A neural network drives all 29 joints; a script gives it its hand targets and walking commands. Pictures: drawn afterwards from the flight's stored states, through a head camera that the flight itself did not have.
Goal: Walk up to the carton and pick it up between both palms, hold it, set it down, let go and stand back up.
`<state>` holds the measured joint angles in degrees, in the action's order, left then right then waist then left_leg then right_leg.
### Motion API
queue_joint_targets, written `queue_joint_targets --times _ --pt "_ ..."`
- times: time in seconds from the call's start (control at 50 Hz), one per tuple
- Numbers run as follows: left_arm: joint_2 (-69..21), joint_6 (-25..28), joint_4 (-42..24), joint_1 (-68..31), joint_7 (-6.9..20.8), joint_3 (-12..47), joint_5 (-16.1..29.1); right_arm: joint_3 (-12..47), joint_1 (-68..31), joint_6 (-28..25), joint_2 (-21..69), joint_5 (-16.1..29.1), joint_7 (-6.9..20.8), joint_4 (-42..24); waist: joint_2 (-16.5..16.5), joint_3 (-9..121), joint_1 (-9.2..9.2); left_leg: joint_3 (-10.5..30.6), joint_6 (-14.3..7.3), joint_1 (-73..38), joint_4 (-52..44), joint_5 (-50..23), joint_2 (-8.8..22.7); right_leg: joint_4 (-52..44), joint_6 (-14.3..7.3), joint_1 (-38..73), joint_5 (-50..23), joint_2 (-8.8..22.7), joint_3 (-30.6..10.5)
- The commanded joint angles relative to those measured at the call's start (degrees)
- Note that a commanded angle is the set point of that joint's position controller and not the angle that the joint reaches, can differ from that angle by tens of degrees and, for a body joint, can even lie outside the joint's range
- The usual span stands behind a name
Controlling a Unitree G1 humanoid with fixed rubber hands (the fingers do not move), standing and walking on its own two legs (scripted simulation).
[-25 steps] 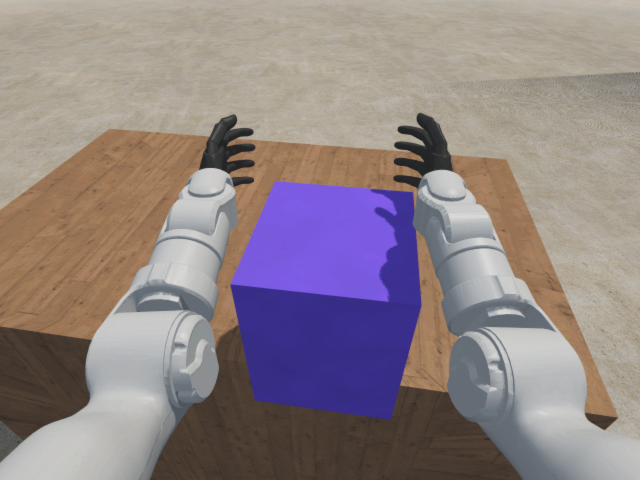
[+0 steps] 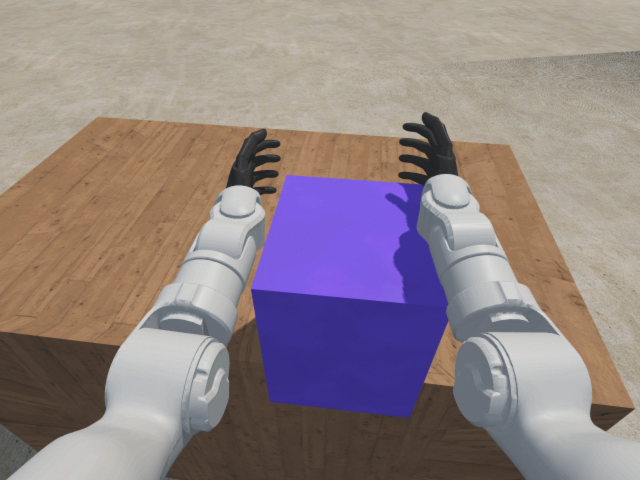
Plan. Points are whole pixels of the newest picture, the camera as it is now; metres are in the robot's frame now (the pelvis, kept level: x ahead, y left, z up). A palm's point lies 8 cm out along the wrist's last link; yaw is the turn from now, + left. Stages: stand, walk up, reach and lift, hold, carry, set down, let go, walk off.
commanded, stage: set down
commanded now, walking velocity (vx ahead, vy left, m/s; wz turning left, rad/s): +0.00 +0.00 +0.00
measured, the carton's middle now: (348, 296) +0.38 -0.04 +0.05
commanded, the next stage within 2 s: none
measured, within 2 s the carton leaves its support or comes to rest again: neither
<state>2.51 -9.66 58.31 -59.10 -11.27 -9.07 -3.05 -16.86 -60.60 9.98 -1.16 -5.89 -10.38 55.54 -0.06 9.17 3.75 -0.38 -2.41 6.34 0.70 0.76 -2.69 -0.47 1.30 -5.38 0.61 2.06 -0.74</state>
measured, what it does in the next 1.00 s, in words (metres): stands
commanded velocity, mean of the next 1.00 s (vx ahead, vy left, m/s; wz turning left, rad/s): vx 0.00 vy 0.00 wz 0.00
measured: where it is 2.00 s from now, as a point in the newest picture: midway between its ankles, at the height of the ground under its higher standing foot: outside the picture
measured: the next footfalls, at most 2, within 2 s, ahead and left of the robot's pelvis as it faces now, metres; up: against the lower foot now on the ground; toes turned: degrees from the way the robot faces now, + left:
none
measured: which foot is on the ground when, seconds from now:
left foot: down 0.00-1.00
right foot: down 0.00-1.00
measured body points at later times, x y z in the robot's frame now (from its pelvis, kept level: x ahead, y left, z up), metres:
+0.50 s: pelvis -0.01 -0.03 +0.00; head +0.01 -0.02 +0.45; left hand +0.47 +0.10 +0.18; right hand +0.46 -0.16 +0.22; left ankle -0.02 +0.09 -0.76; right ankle -0.02 -0.14 -0.76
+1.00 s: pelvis -0.02 -0.02 +0.00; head +0.01 -0.01 +0.45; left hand +0.47 +0.13 +0.19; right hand +0.47 -0.17 +0.21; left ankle -0.02 +0.09 -0.76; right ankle -0.02 -0.14 -0.76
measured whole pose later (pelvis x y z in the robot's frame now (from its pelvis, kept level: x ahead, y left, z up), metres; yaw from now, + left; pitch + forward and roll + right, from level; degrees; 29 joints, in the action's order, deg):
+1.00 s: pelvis -0.02 -0.02 +0.00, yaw +0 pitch +11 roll +0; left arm 10.5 -8.6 71.4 -71.6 -12.2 -3.1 5.7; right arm -7.9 -75.1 7.7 -11.7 6.8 -10.1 73.9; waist 1.2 7.6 0.9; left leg -0.3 -1.2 16.3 6.0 0.7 -1.4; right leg 7.0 0.9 -16.3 1.7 0.8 -0.8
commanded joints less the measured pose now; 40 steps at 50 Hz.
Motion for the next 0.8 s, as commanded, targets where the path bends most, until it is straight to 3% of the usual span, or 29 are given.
queue_joint_targets --times 0.0,0.12,0.22,0.26,0.28,0.32,0.38,0.4,0.44,0.48,0.54,0.58,0.64,0.76,0.78 --pt "3.1 1.7 -4.3 -24.5 -0.7 0.7 0.7 0.7 -18.5 -0.2 -3.9 0.7 -0.1 -0.8 -1.2 16.2 -0.19 1.3 3.5 -5.9 5.3 -13.9 4.6 3.7 -3.1 3.4 -5.0 -1.2 -0.2" --pt "4.4 2.5 -1.6 -27.5 -1.4 0.2 0.8 0.2 -21.3 -1.1 -5.3 1.4 -1.4 1.6 -3.8 15.9 0.04 0.7 3.7 -3.0 5.5 -9.9 4.1 5.2 -3.0 2.9 -4.4 -1.0 0.2" --pt "7.3 3.2 2.3 -28.5 -1.4 -0.6 1.2 1.5 -23.6 -1.7 -6.2 1.8 -2.5 3.9 0.4 16.1 -0.52 -0.2 2.4 0.7 5.6 -5.0 2.9 7.7 -1.9 2.9 -5.6 -0.9 0.3" --pt "7.6 3.5 2.2 -29.2 -1.1 -0.3 2.0 2.5 -24.3 -1.9 -6.0 2.5 -2.8 3.4 0.3 16.9 -0.68 -0.3 2.4 2.4 4.9 -3.1 2.2 8.4 -1.2 4.5 -6.2 -1.0 0.5" --pt "8.4 3.6 2.5 -29.5 -1.1 -0.5 1.8 2.2 -24.8 -1.9 -6.6 2.3 -2.9 3.9 1.4 17.8 -0.21 -0.4 2.3 2.7 5.2 -4.1 2.2 9.0 -1.1 5.4 -8.1 -1.0 0.1" --pt "9.4 3.5 4.4 -29.0 -1.2 -0.1 2.5 3.8 -24.5 -1.9 -7.2 3.7 -3.2 4.6 1.6 18.5 -1.18 -0.4 1.7 3.7 5.1 -4.3 2.1 10.0 -0.8 6.0 -10.0 -0.9 0.0" --pt "10.8 3.4 4.0 -29.6 -1.0 0.6 2.9 5.0 -23.7 -1.8 -7.5 6.0 -3.0 6.5 -0.7 19.1 -1.68 -0.4 1.8 4.4 4.5 -5.8 1.5 11.1 -0.2 6.8 -12.8 -0.7 -0.4" --pt "11.0 3.3 4.1 -28.7 -0.9 0.9 3.5 5.9 -22.9 -1.6 -7.0 6.2 -2.9 7.1 0.8 18.2 -1.93 -0.4 1.5 3.5 4.2 -5.7 1.6 11.1 0.2 6.2 -12.8 -0.7 -0.3" --pt "11.6 3.1 4.4 -29.2 -0.8 1.7 3.9 6.7 -22.6 -1.3 -7.3 7.3 -2.9 8.8 0.6 17.8 -2.12 -0.3 1.7 3.6 4.2 -4.3 1.6 10.7 0.2 5.8 -11.3 -0.7 -0.8" --pt "11.3 3.2 5.1 -28.4 -0.8 2.2 4.8 7.9 -23.1 -1.4 -7.3 8.7 -2.6 8.9 -0.6 18.6 -2.31 -0.2 1.9 3.2 5.0 -6.3 1.7 11.2 -0.1 5.3 -13.4 -0.8 -0.7" --pt "13.1 4.0 2.5 -30.1 -1.0 2.4 5.6 8.4 -23.2 -1.8 -8.1 9.0 -2.5 9.7 0.1 21.9 -2.11 0.1 1.9 2.0 5.5 -8.2 2.0 11.4 0.0 5.7 -14.3 -1.1 -0.5" --pt "13.4 3.8 1.0 -30.6 -1.0 3.4 5.6 8.2 -22.7 -1.8 -9.2 9.8 -2.3 10.6 -0.9 22.3 -2.18 0.3 2.7 0.5 6.9 -13.6 1.7 11.8 -0.1 4.8 -18.3 -1.4 -0.7" --pt "13.1 3.3 1.6 -31.0 -0.7 4.8 6.7 9.3 -24.5 -1.6 -10.2 11.3 -1.6 11.7 -4.0 22.8 -2.75 0.3 2.8 -0.8 7.2 -12.6 1.8 11.5 -0.6 2.6 -15.3 -1.6 -0.6" --pt "11.9 2.9 4.2 -31.6 -0.4 5.9 7.9 8.3 -25.3 -1.7 -12.4 11.5 -0.7 14.1 -3.1 22.2 -1.73 1.3 4.0 -2.6 8.2 -16.1 2.2 9.8 -1.5 -0.7 -14.9 -1.7 -0.7" --pt "12.0 2.7 4.6 -31.4 -0.2 5.7 7.5 8.1 -25.4 -1.6 -12.9 11.2 -0.5 14.4 -2.8 22.1 -2.35 1.2 4.2 -2.5 8.3 -17.3 2.3 9.8 -1.4 -0.3 -15.2 -1.9 -0.4"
